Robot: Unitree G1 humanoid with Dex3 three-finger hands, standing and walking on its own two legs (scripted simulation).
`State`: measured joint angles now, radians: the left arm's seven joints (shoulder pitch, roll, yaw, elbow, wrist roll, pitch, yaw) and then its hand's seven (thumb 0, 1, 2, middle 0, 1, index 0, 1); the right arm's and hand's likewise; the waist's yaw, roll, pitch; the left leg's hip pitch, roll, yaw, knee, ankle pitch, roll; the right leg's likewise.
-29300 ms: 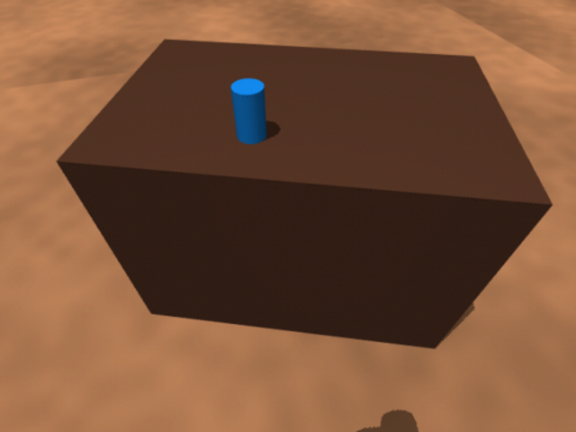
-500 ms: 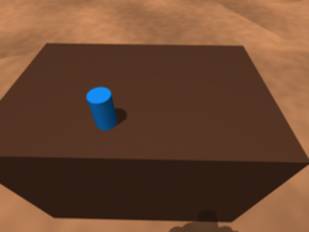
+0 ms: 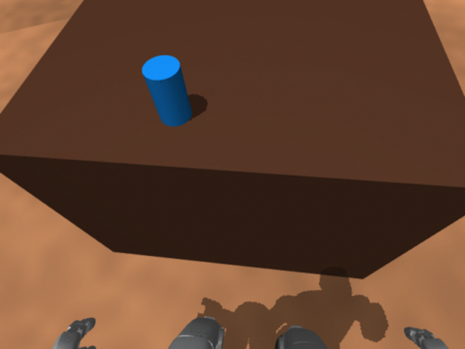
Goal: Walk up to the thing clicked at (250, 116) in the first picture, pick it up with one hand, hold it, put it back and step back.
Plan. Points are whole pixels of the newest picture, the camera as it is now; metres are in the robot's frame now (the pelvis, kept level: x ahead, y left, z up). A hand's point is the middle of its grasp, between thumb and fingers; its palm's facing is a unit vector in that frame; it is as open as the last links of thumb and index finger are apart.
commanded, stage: step back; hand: left
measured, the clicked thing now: (169, 93) +0.58 +0.16 +0.05
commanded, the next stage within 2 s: none
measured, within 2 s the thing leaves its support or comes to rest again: neither
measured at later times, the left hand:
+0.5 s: hand out of the picture -0.04 +0.30 -0.15, palm faces -0.09 -0.90 -0.42, open 7.4 cm
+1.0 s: hand out of the picture -0.12 +0.32 -0.14, palm faces -0.04 -0.92 -0.40, open 7.4 cm
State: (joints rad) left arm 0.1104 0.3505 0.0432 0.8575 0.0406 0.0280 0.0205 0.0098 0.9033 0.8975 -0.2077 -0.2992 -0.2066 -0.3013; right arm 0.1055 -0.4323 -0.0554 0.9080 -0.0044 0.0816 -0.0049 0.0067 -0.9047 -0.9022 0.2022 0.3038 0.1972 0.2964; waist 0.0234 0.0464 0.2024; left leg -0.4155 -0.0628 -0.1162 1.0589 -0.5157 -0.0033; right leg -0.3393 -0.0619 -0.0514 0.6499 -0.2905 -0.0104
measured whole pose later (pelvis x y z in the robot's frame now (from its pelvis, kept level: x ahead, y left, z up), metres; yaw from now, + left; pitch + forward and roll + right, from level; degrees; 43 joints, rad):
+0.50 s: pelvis -0.13 +0.02 -0.01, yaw -5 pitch -2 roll -1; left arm 0.21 0.39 0.07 0.88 0.03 0.03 0.01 0.01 0.91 0.90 -0.20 -0.30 -0.20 -0.30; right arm 0.06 -0.39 -0.04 0.82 -0.02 0.06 0.00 0.01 -0.90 -0.90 0.21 0.30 0.20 0.30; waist 0.03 0.02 0.18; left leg -0.41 0.08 0.05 0.70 -0.25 -0.01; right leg -0.22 0.02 0.03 0.66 -0.41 0.00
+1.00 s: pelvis -0.27 +0.06 +0.00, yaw -3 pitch -3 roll -1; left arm 0.11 0.41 0.08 0.81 0.01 0.07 0.03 0.01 0.91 0.90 -0.20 -0.30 -0.20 -0.30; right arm 0.17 -0.36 -0.04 0.89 -0.04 0.05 0.00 0.01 -0.90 -0.90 0.21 0.30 0.20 0.30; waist -0.01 -0.03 0.18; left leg -0.30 0.00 -0.01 0.64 -0.30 0.02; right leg -0.49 0.11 0.15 1.19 -0.52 -0.01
